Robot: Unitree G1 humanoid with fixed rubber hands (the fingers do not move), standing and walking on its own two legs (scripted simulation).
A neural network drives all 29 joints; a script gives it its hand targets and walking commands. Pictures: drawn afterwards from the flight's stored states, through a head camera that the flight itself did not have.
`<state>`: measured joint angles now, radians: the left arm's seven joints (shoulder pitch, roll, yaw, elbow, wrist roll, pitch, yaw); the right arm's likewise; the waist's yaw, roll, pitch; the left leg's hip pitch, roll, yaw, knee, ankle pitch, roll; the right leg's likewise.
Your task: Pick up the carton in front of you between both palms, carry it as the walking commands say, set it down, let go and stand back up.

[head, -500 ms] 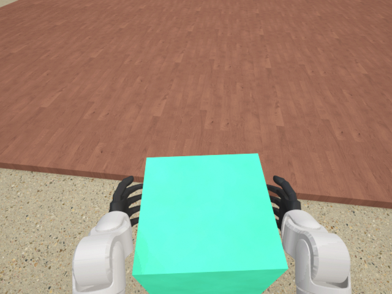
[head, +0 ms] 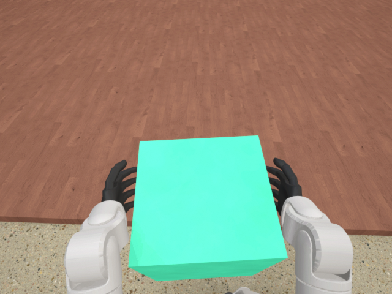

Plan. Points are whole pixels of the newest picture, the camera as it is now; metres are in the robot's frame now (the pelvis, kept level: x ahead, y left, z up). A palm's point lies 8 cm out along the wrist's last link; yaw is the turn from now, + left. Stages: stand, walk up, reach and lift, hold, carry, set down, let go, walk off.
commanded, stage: carry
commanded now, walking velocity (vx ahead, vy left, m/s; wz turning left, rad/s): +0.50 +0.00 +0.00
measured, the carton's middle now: (202, 215) +0.27 +0.00 +0.04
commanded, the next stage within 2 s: none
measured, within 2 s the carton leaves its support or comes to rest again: neither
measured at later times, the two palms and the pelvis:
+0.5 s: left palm (141, 62) +0.69 +0.15 +0.15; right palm (246, 61) +0.69 -0.15 +0.15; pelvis +0.33 -0.01 -0.01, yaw +1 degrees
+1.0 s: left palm (152, 22) +1.05 +0.15 +0.13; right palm (227, 21) +1.07 -0.15 +0.13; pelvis +0.70 -0.03 +0.00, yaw +2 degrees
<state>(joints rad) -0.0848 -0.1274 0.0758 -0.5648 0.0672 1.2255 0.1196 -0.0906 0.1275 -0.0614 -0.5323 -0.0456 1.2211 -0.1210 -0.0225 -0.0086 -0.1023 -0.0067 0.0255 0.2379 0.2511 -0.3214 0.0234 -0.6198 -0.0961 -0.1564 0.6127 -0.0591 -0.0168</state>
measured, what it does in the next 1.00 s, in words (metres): walks ahead: right foot, then left foot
